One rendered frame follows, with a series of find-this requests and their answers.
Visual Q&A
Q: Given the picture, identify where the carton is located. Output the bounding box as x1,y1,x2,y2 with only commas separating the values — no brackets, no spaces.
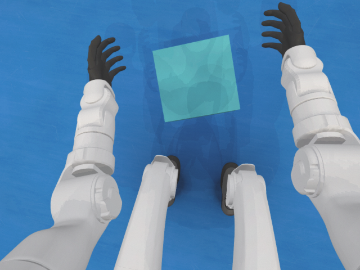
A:
153,35,240,122

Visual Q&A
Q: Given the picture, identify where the robot left upper arm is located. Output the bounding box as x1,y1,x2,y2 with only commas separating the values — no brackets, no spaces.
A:
0,173,122,270

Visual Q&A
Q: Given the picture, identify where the robot left hand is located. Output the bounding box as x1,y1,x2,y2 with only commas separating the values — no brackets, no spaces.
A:
87,35,126,87

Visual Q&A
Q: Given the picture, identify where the right robot shin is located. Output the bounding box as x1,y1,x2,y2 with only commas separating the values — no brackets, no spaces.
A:
226,164,266,209

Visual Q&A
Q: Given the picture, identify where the robot right hand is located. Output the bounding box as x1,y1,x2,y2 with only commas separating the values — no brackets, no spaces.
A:
262,2,305,58

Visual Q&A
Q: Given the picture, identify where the robot right upper arm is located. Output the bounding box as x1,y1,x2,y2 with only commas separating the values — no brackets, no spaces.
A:
291,144,360,270

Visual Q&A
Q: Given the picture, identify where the robot right forearm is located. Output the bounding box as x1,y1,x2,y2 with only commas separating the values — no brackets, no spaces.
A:
281,45,360,149

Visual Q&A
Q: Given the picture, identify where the robot right thigh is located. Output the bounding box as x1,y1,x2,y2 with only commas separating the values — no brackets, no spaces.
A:
226,170,281,270

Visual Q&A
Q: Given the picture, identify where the robot left forearm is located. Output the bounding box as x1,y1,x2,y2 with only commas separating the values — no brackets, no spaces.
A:
51,79,119,217

